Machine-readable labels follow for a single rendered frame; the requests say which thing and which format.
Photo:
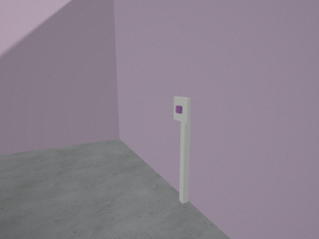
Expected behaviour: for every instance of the button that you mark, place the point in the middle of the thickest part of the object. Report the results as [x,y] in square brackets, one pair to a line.
[178,109]

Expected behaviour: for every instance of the panel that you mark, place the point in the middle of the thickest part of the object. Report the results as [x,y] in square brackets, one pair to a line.
[184,119]

